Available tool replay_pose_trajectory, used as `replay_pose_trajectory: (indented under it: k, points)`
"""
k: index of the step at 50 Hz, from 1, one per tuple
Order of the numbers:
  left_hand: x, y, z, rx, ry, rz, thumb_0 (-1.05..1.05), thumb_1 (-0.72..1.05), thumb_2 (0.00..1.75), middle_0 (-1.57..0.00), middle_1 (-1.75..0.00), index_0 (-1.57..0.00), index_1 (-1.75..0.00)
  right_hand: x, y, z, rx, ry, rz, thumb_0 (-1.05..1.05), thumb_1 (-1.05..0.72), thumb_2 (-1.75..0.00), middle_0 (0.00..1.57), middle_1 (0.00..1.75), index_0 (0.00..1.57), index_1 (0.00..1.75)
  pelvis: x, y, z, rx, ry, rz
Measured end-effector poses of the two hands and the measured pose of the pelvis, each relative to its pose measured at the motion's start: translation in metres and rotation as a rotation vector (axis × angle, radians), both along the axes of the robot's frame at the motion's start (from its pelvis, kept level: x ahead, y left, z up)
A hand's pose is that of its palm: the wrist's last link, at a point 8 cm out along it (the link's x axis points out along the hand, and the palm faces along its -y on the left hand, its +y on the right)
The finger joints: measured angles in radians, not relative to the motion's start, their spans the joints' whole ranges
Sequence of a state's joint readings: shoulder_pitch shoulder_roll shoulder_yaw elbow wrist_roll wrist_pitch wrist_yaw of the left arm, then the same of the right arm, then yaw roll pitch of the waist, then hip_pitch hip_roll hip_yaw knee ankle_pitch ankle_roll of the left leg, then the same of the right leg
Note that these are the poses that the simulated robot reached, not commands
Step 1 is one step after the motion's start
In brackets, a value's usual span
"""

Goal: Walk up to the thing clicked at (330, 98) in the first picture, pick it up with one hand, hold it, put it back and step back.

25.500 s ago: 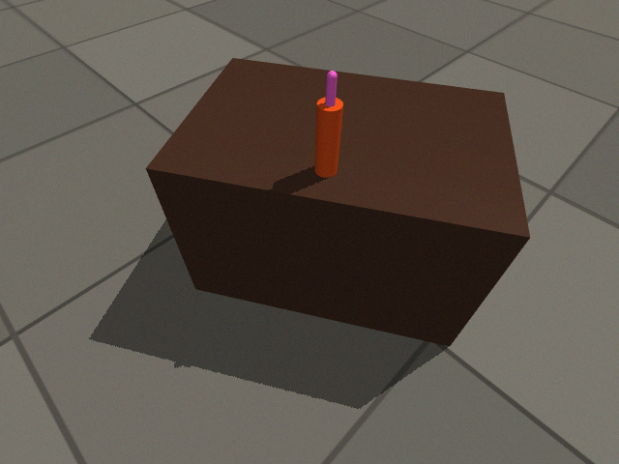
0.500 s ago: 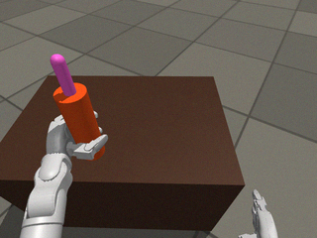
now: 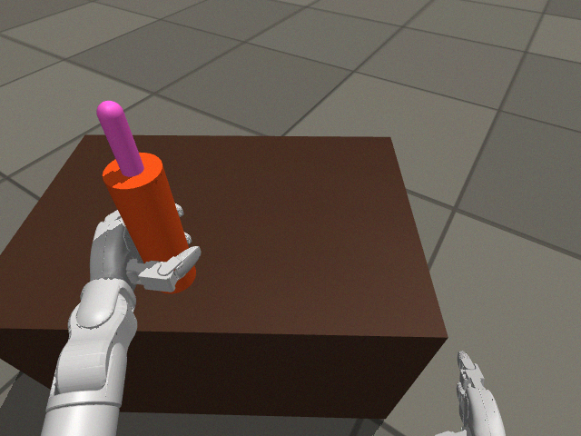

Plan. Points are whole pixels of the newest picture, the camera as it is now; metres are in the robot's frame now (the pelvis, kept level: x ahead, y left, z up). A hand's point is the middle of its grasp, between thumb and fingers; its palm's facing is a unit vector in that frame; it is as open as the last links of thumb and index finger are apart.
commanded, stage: crouch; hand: left
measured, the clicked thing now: (148, 209) +0.33 +0.17 +0.18
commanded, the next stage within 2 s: lower in 0.90 s
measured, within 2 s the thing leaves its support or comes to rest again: neither
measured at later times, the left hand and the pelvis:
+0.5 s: hand (182, 242) +0.39 +0.18 +0.03, palm faces +0.13 -0.99 +0.00, open 8.5 cm; pelvis -0.02 +0.00 -0.02, yaw -1 degrees
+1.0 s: hand (185, 243) +0.42 +0.18 +0.00, palm faces +0.13 -0.99 +0.00, open 8.5 cm; pelvis -0.02 +0.00 -0.04, yaw -1 degrees
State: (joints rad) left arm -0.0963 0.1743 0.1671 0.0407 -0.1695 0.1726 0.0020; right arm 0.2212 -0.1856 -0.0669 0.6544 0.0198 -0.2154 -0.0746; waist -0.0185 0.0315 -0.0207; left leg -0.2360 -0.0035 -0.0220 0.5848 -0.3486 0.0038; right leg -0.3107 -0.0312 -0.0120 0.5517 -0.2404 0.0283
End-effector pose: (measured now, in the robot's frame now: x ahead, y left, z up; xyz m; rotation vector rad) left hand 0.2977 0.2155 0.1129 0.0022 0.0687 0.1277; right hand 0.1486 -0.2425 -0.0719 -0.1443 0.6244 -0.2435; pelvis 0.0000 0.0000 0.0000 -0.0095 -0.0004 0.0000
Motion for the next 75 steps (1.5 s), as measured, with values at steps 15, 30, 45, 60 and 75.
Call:
replay_pose_trajectory:
  k: [15,30,45,60,75]
  points:
    - [0.042,0.009,-0.054,-0.017,0.047,0.01,0.0,-0.28,1.13,-0.79,-1.15,-0.85,-1.13,-0.015,-0.01,-0.003,-0.045,0.041,-0.009,-0.01,0.55,-0.04,0.06,0.05,0.06,0.05,-0.01,-0.003,-0.009,0.006,0.07,-0.003]
    - [0.074,0.013,-0.089,-0.016,0.028,0.0,0.0,-0.28,1.13,-0.8,-1.14,-0.85,-1.13,-0.026,-0.018,0.004,-0.095,0.032,0.0,-0.01,0.53,-0.05,0.06,0.05,0.06,0.05,-0.017,-0.001,-0.026,0.001,0.161,-0.01]
    - [0.089,0.02,-0.111,-0.012,0.02,0.005,0.0,-0.29,1.13,-0.8,-1.13,-0.86,-1.12,-0.026,-0.01,0.007,-0.119,0.02,0.041,-0.01,0.52,-0.05,0.06,0.05,0.06,0.05,-0.019,0.002,-0.04,-0.01,0.222,-0.007]
    - [0.098,0.021,-0.136,-0.01,0.043,0.005,0.0,-0.28,1.13,-0.8,-1.14,-0.85,-1.12,-0.03,-0.007,-0.002,-0.12,0.048,0.061,-0.01,0.52,-0.05,0.06,0.05,0.06,0.05,-0.02,0.003,-0.052,-0.014,0.272,-0.011]
    - [0.1,0.023,-0.175,-0.011,0.035,0.013,0.0,-0.27,1.11,-0.8,-1.12,-0.86,-1.11,-0.03,-0.011,0.0,-0.185,0.042,0.084,-0.01,0.52,-0.05,0.06,0.05,0.06,0.05,-0.026,0.002,-0.071,-0.023,0.329,-0.005]
